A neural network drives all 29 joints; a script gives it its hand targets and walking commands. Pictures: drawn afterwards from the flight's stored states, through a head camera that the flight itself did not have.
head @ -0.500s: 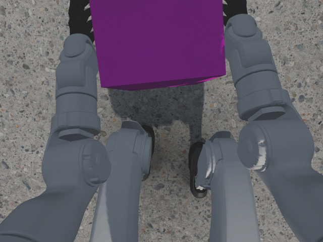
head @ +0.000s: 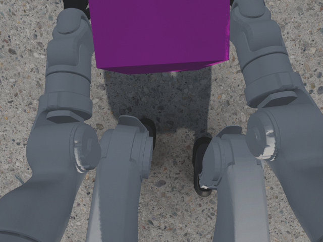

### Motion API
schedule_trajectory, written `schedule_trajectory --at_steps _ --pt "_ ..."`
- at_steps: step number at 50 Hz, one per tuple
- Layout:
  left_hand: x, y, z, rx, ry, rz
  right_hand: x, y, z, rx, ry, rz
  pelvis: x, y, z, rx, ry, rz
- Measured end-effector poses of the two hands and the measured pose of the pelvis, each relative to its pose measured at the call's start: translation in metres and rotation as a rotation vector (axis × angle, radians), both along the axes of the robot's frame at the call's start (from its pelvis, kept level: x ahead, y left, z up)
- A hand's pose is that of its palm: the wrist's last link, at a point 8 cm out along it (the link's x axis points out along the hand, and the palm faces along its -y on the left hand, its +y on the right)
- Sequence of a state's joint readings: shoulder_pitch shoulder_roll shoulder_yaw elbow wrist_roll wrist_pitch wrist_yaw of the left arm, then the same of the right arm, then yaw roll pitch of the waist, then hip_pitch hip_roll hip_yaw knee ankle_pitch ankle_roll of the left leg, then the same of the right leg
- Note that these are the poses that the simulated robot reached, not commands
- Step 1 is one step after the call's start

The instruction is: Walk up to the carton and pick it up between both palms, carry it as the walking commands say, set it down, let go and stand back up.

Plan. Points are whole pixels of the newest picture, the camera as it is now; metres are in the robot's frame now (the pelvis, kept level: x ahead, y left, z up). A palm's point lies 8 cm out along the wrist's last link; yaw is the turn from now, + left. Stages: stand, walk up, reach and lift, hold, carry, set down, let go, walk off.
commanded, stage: set down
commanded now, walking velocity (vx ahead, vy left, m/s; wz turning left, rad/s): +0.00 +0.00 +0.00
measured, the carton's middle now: out of the picture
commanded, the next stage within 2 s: none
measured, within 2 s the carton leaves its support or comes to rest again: rests again in 0.38 s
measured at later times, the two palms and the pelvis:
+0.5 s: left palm (78, 16) +0.50 +0.23 -0.15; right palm (237, 3) +0.55 -0.06 -0.16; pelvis -0.01 +0.00 -0.01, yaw +0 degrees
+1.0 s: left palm (77, 20) +0.50 +0.24 -0.16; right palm (235, 6) +0.55 -0.06 -0.17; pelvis -0.01 +0.00 -0.01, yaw +0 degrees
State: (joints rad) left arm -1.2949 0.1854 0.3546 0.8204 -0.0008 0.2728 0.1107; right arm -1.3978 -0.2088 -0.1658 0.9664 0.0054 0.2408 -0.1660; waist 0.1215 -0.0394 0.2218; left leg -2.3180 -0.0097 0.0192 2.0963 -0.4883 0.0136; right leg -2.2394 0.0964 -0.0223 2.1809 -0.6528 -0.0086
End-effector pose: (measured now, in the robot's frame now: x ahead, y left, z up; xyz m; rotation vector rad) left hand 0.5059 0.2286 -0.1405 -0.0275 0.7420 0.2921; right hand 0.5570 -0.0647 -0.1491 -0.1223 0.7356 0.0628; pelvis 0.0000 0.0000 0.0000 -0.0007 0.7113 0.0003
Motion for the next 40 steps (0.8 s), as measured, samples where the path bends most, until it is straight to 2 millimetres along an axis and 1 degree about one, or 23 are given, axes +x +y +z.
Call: schedule_trajectory --at_steps 7,19,40 --pt "-0.002 -0.002 -0.002 0.002 0.014 -0.013 -0.001 -0.003 -0.001 -0.011 0.011 0.008 -0.002 -0.001 -0.002 0.002 -0.01 -0.003" --pt "-0.006 0.003 -0.01 0.01 0.03 -0.025 -0.005 0.001 -0.014 -0.004 0.023 0.022 -0.004 -0.002 -0.007 0.01 -0.031 -0.008" --pt "-0.008 0.009 -0.019 0.002 0.034 -0.036 -0.007 0.003 -0.019 0.04 0.01 0.043 -0.01 -0.003 -0.012 0.017 -0.061 -0.015"
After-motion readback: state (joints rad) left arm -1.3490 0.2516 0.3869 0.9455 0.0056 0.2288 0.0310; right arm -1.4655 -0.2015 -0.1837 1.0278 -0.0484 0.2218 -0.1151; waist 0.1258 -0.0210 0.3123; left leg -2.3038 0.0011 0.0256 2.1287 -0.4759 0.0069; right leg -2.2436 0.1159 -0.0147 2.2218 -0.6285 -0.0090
